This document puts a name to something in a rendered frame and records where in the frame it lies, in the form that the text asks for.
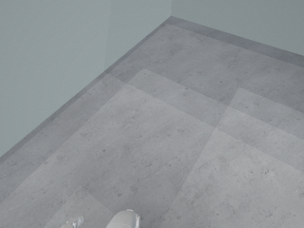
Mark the robot left hand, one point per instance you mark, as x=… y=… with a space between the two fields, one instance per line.
x=74 y=222

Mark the left robot thigh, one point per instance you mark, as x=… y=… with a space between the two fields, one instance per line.
x=125 y=219

